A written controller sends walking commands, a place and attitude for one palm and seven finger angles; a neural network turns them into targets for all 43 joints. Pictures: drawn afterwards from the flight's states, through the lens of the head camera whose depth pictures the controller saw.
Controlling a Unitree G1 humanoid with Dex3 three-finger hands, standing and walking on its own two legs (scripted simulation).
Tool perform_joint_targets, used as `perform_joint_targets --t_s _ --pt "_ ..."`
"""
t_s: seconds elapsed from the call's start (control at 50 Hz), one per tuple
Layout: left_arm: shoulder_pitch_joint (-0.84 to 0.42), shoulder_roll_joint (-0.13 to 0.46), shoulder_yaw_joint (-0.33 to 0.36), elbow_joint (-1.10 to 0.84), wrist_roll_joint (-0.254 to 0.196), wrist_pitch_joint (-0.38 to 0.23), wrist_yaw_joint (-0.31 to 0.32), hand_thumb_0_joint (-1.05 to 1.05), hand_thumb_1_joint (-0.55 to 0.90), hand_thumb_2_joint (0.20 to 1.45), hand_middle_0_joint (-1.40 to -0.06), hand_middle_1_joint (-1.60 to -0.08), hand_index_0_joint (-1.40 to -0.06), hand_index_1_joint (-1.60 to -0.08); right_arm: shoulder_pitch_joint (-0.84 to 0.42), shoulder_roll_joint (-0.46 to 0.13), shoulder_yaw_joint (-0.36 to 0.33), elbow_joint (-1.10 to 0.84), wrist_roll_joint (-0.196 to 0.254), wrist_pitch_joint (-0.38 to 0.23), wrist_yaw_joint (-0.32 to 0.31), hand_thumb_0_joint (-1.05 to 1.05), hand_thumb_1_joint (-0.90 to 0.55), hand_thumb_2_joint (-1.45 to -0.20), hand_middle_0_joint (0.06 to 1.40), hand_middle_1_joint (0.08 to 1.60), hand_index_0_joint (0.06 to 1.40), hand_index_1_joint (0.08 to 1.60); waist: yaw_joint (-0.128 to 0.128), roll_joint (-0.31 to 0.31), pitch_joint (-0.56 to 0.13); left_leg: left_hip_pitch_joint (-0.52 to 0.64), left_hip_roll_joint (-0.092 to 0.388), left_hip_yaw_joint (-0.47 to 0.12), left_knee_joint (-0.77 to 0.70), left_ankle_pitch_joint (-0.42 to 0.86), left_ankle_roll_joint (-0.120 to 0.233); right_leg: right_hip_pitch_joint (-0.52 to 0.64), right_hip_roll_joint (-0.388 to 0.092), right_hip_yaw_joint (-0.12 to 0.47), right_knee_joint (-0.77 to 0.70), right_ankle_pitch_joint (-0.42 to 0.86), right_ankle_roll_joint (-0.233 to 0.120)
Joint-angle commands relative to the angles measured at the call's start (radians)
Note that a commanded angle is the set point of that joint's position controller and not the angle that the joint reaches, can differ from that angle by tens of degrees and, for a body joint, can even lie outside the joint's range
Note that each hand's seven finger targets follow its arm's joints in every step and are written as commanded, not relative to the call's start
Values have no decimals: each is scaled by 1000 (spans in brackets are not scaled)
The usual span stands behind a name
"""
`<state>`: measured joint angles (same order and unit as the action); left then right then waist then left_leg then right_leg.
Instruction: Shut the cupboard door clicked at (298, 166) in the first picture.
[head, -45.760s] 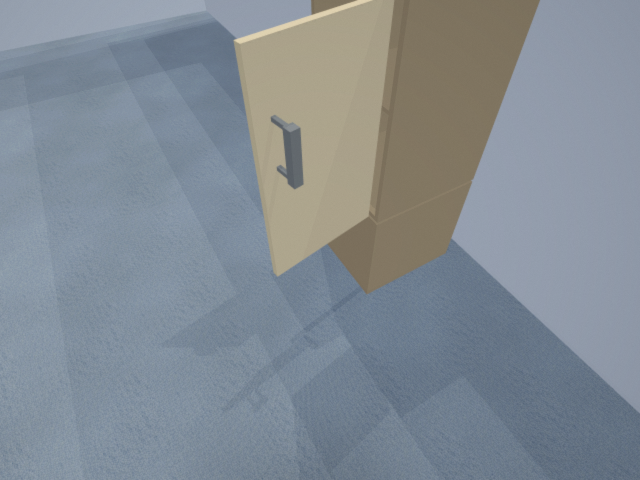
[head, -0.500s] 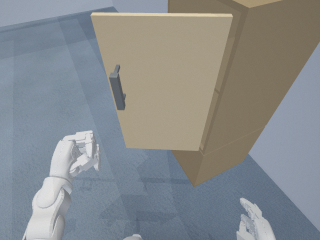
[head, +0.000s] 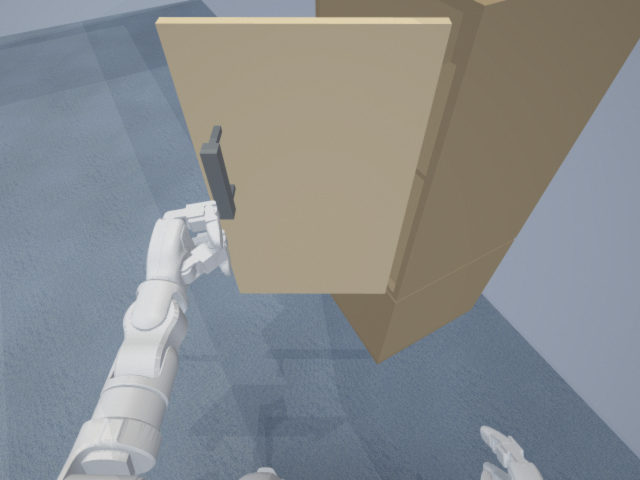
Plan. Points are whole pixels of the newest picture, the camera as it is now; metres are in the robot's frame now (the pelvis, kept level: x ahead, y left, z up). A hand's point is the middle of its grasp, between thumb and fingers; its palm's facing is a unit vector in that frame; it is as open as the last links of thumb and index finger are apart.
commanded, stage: bring the fist close to the handle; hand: left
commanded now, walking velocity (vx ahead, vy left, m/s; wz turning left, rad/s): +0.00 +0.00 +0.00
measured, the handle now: (222, 174) +0.52 +0.16 +0.09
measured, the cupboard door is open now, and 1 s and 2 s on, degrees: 60 59 43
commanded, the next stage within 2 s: push the door shut along its arc in 0.60 s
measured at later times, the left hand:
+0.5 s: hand (242, 218) +0.43 +0.12 +0.08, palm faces +0.02 -1.00 +0.00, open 3.1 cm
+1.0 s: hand (241, 204) +0.45 +0.13 +0.09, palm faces -0.04 -1.00 -0.01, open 3.1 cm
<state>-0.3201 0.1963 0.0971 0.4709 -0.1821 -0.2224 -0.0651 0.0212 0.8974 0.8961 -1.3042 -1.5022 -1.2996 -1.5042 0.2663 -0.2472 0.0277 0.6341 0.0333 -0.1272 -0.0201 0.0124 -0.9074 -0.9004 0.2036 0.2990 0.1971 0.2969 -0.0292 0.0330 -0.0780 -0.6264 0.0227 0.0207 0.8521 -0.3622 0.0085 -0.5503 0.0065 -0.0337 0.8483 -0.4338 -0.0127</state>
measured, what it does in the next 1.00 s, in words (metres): stands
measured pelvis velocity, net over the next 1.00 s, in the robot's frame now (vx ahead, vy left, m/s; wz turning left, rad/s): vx -0.01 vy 0.00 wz -0.01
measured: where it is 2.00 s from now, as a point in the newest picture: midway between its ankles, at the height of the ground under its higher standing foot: outside the picture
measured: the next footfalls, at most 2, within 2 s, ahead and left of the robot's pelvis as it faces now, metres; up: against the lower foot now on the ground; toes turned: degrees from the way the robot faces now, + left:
none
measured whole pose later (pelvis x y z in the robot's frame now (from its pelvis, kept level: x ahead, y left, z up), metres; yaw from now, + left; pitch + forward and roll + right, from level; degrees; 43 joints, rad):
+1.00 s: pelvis -0.01 +0.00 -0.01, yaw -1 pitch +12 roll -1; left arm -0.76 0.28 0.20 1.03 -0.14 -0.36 -0.12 0.02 0.90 0.90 -1.32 -1.50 -1.31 -1.50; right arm 0.31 -0.25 0.01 0.65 0.02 -0.06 0.00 0.01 -0.91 -0.90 0.20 0.30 0.20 0.30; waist -0.09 0.03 -0.09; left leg -0.76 0.04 0.02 0.90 -0.36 0.01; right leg -0.68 0.02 -0.03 0.90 -0.43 -0.02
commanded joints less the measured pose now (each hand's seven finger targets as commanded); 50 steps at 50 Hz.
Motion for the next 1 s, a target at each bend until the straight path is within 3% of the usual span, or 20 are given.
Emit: perform_joint_targets --t_s 0.0,0.08,0.12,0.18,0.22,0.28,0.3,0.34,0.38,0.42,0.46,0.52,0.58,0.6,0.64,0.76,0.82,0.9,0.96,0.98 --pt "-433 112 47 -124 6 -75 16 0 900 900 -1300 -1500 -1300 -1500 3 -130 -56 -116 5 -27 -2 0 -900 -900 200 300 200 300 -18 -21 -282 225 -11 -36 -106 184 11 16 14 7 -122 287 -5" --pt "-551 124 65 -29 18 -100 33 0 900 900 -1300 -1500 -1300 -1500 26 -130 -60 -102 -1 -12 3 0 -900 -900 200 300 200 300 -31 -44 -297 202 -14 -30 -94 173 15 10 16 16 -120 288 0" --pt "-600 170 101 27 30 -115 41 0 900 900 -1300 -1500 -1300 -1500 45 -137 -62 -91 -6 -5 4 0 -900 -900 200 300 200 300 -27 -26 -304 189 -15 -32 -87 169 14 2 18 19 -114 280 -3" --pt "-697 144 83 104 35 -136 45 0 900 900 -1300 -1500 -1300 -1500 63 -134 -66 -78 -7 2 10 0 -900 -900 200 300 200 300 -49 -36 -315 179 -13 -32 -76 156 14 -24 20 21 -109 273 0" --pt "-666 198 133 165 41 -145 41 0 900 900 -1300 -1500 -1300 -1500 86 -144 -70 -76 -10 10 13 0 -900 -900 200 300 200 300 -31 -48 -338 161 -16 -31 -73 157 15 -4 22 24 -106 273 -3" --pt "-646 164 117 163 37 -158 26 0 900 900 -1300 -1500 -1300 -1500 96 -138 -73 -91 -11 19 22 0 -900 -900 200 300 200 300 -23 -25 -375 175 -18 -19 -69 208 16 19 22 25 -94 337 -3" --pt "-633 191 144 180 34 -159 26 0 900 900 -1300 -1500 -1300 -1500 102 -140 -75 -91 -11 24 23 0 -900 -900 200 300 200 300 -18 -46 -369 160 -17 -16 -67 205 16 27 23 27 -97 339 -2" --pt "-642 212 157 185 35 -162 20 0 900 900 -1300 -1500 -1300 -1500 109 -144 -75 -93 -11 35 21 0 -900 -900 200 300 200 300 -26 -66 -349 134 -17 -13 -71 192 20 33 23 32 -102 337 2" --pt "-677 173 119 136 34 -177 16 0 900 900 -1300 -1500 -1300 -1500 106 -137 -80 -98 -8 36 23 0 -900 -900 200 300 200 300 -34 -34 -362 163 -16 -10 -73 182 21 20 25 33 -108 322 2" --pt "-674 186 132 99 32 -189 23 0 900 900 -1300 -1500 -1300 -1500 117 -143 -84 -95 -11 36 22 0 -900 -900 200 300 200 300 -31 -21 -392 194 -13 -16 -70 210 20 21 31 26 -100 337 -2" --pt "-659 188 135 111 27 -189 25 0 900 900 -1300 -1500 -1300 -1500 115 -141 -83 -91 -9 38 21 0 -900 -900 200 300 200 300 -37 -56 -363 167 -13 -9 -74 186 22 29 29 32 -112 327 5" --pt "-680 213 139 105 39 -191 25 0 900 900 -1300 -1500 -1300 -1500 115 -143 -82 -84 -8 41 16 0 -900 -900 200 300 200 300 -40 -14 -345 171 -14 -11 -80 161 23 12 28 35 -119 296 2" --pt "-674 172 114 114 29 -187 24 0 900 900 -1300 -1500 -1300 -1500 109 -137 -81 -84 -6 39 17 0 -900 -900 200 300 200 300 -47 -37 -339 177 -14 -9 -82 152 24 7 28 34 -129 289 6" --pt "-664 193 136 135 27 -184 23 0 900 900 -1300 -1500 -1300 -1500 109 -140 -82 -81 -5 40 16 0 -900 -900 200 300 200 300 -42 -61 -326 159 -15 -9 -85 142 24 16 27 35 -133 280 6" --pt "-658 215 149 133 27 -185 17 0 900 900 -1300 -1500 -1300 -1500 106 -140 -77 -87 -6 42 14 0 -900 -900 200 300 200 300 -32 -28 -342 158 -17 -8 -87 152 24 31 25 40 -126 294 4" --pt "-785 165 77 188 36 -188 -8 0 900 900 -1300 -1500 -1300 -1500 106 -140 -75 -74 0 40 14 0 -900 -900 200 300 200 300 -76 -22 -302 181 -12 -26 -78 117 22 -54 28 28 -125 250 3" --pt "-863 246 134 260 35 -191 -22 0 900 900 -1300 -1500 -1300 -1500 116 -152 -73 -61 -3 44 4 0 -900 -900 200 300 200 300 -84 -44 -310 151 -15 -28 -66 96 25 -56 26 39 -124 230 5" --pt "-906 252 138 321 37 -201 -51 0 900 900 -1300 -1500 -1300 -1500 125 -151 -72 -59 -4 45 9 0 -900 -900 200 300 200 300 -81 -10 -380 170 -15 -37 -46 150 20 -62 25 34 -90 279 -2" --pt "-966 228 105 361 35 -203 -75 0 900 900 -1300 -1500 -1300 -1500 142 -155 -71 -57 -4 50 13 0 -900 -900 200 300 200 300 -111 -22 -373 162 -12 -45 -34 157 22 -95 28 31 -83 283 1" --pt "-991 250 119 387 36 -201 -80 0 900 900 -1300 -1500 -1300 -1500 147 -159 -72 -48 -5 51 12 0 -900 -900 200 300 200 300 -116 -18 -357 147 -10 -47 -28 141 22 -113 27 32 -83 265 1"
